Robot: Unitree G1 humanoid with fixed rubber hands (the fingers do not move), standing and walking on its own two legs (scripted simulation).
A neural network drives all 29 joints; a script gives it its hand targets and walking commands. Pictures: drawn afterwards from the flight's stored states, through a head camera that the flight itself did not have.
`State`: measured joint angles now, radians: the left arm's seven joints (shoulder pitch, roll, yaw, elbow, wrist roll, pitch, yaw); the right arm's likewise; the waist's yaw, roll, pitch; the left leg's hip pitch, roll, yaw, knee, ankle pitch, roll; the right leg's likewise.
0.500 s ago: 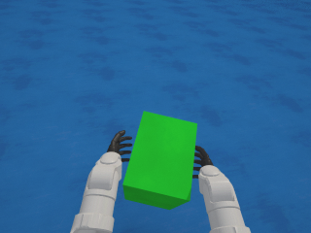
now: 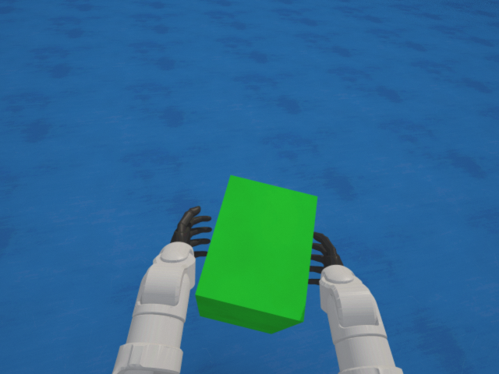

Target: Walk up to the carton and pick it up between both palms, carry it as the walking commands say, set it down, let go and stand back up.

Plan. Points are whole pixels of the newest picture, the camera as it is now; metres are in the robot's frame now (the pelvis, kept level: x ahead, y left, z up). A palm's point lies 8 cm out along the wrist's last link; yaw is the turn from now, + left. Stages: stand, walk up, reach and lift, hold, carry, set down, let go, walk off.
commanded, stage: carry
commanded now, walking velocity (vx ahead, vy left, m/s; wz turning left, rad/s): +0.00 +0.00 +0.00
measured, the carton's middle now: (252, 262) +0.34 +0.01 -0.06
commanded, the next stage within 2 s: none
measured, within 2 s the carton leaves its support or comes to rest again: neither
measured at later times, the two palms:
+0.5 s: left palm (195, 213) +0.37 +0.12 +0.05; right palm (332, 222) +0.37 -0.13 +0.04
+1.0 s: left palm (220, 158) +0.54 +0.09 +0.03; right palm (331, 164) +0.55 -0.16 +0.03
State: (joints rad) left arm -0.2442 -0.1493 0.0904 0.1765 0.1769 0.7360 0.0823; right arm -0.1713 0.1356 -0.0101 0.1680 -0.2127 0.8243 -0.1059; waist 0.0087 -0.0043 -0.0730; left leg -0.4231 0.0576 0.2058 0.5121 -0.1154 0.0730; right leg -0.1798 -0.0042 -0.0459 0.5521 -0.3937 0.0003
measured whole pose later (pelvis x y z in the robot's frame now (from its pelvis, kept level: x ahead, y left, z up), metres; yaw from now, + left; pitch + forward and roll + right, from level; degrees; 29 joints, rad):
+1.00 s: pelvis +0.26 -0.04 +0.01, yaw +0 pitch +1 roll +1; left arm -0.14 -0.13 0.04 -0.06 0.08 0.81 0.13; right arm -0.15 0.13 0.01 -0.02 -0.15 0.81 -0.16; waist 0.02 -0.03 0.09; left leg -0.44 0.01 0.12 0.72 -0.33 0.02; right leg -0.05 -0.02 -0.17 0.40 -0.37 -0.04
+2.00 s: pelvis +0.38 -0.05 +0.00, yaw -1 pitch +1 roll +0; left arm -0.19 -0.14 0.06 0.11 0.14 0.80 0.12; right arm -0.17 0.14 0.00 0.13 -0.18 0.84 -0.15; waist 0.00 -0.01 -0.05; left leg -0.32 0.02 0.15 0.57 -0.27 0.04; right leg -0.12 -0.03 -0.13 0.52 -0.42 -0.01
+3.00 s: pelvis +0.34 -0.05 +0.00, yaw -1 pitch +0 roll +0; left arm -0.26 -0.15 0.10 0.17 0.19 0.76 0.08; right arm -0.21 0.14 -0.03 0.17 -0.21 0.82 -0.12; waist 0.00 0.00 -0.03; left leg -0.35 0.03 0.15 0.52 -0.18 0.05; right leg -0.18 -0.02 -0.14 0.54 -0.36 -0.02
